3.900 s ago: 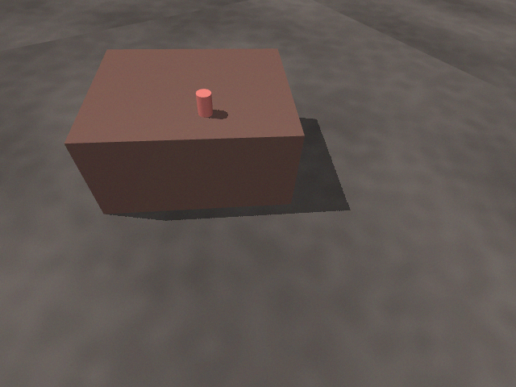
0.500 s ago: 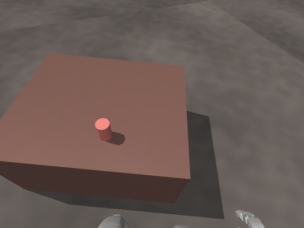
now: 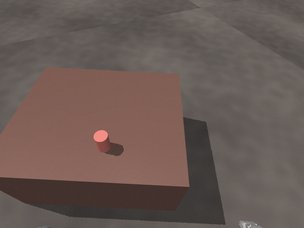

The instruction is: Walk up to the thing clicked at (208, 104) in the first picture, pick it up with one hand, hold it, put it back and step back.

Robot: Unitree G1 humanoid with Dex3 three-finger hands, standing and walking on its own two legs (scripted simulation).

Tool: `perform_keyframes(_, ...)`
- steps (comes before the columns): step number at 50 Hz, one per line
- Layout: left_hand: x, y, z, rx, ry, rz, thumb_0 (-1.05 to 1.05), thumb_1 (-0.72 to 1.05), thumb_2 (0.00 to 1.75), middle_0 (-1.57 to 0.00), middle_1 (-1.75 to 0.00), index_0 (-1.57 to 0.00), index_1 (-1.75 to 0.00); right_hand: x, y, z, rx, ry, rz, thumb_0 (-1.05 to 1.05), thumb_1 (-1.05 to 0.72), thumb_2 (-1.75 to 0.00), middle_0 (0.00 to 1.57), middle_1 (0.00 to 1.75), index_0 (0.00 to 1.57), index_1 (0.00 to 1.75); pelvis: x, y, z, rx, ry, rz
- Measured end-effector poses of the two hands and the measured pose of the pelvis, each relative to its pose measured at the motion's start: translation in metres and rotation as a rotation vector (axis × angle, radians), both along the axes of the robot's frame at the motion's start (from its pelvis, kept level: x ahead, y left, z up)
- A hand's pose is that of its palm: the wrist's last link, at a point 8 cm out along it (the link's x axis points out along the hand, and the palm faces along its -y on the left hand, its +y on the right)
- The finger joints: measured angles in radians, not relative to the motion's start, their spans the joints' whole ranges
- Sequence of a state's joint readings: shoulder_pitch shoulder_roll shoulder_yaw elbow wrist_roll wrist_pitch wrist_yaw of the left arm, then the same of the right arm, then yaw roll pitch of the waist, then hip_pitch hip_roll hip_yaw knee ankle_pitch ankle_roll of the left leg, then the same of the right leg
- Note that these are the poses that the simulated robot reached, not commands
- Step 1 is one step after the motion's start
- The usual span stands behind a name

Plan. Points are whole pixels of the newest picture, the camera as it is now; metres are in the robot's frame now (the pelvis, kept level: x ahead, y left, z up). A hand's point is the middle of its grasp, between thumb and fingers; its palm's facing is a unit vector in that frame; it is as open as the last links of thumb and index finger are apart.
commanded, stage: walk up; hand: left
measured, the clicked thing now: (102, 141) +0.51 +0.22 -0.28
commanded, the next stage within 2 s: stand in 0.62 s
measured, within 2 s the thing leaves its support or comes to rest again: neither
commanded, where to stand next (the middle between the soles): +0.04 +0.01 m, yaw +0 degrees
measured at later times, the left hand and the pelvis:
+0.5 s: hand out of the picture +0.09 +0.26 -0.15, palm faces -0.03 -0.94 -0.34, open 7.4 cm; pelvis +0.01 +0.00 +0.00, yaw +0 degrees
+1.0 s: hand out of the picture +0.09 +0.25 -0.16, palm faces -0.03 -0.94 -0.33, open 7.4 cm; pelvis +0.02 +0.00 +0.00, yaw +0 degrees
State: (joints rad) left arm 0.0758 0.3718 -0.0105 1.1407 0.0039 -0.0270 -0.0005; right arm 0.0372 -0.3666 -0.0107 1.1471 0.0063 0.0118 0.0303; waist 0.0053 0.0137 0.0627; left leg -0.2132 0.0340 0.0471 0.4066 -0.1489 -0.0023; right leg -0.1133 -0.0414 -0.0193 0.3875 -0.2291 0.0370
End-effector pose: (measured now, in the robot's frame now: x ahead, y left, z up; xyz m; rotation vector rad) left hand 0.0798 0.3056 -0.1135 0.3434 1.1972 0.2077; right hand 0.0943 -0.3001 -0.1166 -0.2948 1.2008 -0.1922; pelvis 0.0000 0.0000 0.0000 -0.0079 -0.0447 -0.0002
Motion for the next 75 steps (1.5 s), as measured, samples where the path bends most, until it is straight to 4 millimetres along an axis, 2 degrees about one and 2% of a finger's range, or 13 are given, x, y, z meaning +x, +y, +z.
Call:
perform_keyframes(8, 0.011, -0.004, -0.001, -0.021, -0.006, -0.014, 0.01, 0.90, 0.89, -0.20, -0.30, -0.21, -0.30, -0.017, 0.002, 0.001, -0.004, 0.032, -0.030, 0.01, -0.91, -0.90, 0.20, 0.30, 0.20, 0.30, 0.002, 0.003, 0.002, 0.001, 0.002, -0.003)
perform_keyframes(16, 0.009, -0.005, -0.004, -0.031, 0.013, -0.008, 0.01, 0.90, 0.89, -0.20, -0.30, -0.21, -0.30, -0.025, 0.005, 0.000, -0.002, 0.057, -0.037, 0.01, -0.91, -0.90, 0.20, 0.30, 0.20, 0.30, 0.005, 0.004, 0.003, 0.002, 0.009, 0.000)
perform_keyframes(28, 0.001, -0.003, -0.003, -0.021, 0.040, 0.016, 0.01, 0.90, 0.89, -0.20, -0.30, -0.21, -0.30, -0.009, 0.007, -0.001, 0.004, 0.042, -0.022, 0.01, -0.91, -0.90, 0.20, 0.30, 0.20, 0.30, 0.011, 0.004, 0.003, 0.002, 0.016, 0.008)
perform_keyframes(42, 0.004, -0.009, -0.004, -0.035, 0.038, 0.017, 0.01, 0.90, 0.89, -0.20, -0.30, -0.21, -0.30, 0.012, 0.006, 0.004, -0.003, -0.007, 0.007, 0.01, -0.91, -0.90, 0.20, 0.30, 0.20, 0.30, 0.018, 0.000, 0.004, 0.005, 0.014, 0.003)
perform_keyframes(57, 0.008, -0.015, -0.005, -0.042, 0.037, 0.010, 0.01, 0.90, 0.89, -0.20, -0.30, -0.21, -0.30, 0.006, -0.002, 0.005, -0.016, 0.018, -0.001, 0.01, -0.91, -0.90, 0.20, 0.30, 0.20, 0.30, 0.022, -0.004, 0.005, 0.005, 0.013, 0.004)
perform_keyframes(75, 0.010, -0.015, -0.002, -0.032, 0.027, 0.008, 0.01, 0.90, 0.89, -0.20, -0.30, -0.21, -0.30, 0.004, -0.002, 0.003, -0.009, 0.015, -0.001, 0.01, -0.91, -0.90, 0.20, 0.30, 0.20, 0.30, 0.022, -0.006, 0.005, 0.006, 0.008, 0.002)
